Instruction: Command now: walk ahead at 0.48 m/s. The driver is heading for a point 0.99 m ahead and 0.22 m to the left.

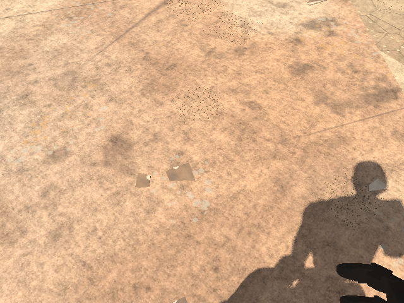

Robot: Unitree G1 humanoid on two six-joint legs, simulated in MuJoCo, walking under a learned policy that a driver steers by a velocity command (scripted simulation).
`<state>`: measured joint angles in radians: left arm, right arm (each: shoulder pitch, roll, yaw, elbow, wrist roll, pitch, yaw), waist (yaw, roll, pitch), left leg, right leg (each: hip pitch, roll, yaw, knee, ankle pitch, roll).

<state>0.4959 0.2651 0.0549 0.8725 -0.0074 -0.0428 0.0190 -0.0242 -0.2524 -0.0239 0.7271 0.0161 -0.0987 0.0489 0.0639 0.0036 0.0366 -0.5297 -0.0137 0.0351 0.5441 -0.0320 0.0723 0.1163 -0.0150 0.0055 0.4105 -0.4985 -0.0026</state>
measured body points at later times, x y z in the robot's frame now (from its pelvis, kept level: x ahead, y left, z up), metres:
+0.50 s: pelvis +0.28 -0.01 +0.02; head +0.31 -0.01 +0.47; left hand +0.51 +0.21 -0.06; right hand +0.25 -0.29 -0.11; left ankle +0.14 +0.10 -0.71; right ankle +0.45 -0.13 -0.70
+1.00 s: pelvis +0.55 -0.01 +0.02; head +0.58 +0.00 +0.47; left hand +0.53 +0.27 -0.11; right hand +0.78 -0.21 -0.08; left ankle +0.70 +0.15 -0.68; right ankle +0.44 -0.13 -0.71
